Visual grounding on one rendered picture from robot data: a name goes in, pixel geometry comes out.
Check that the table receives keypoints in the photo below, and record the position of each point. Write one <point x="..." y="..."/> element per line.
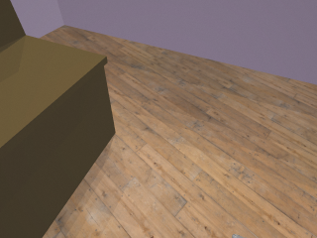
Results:
<point x="55" y="121"/>

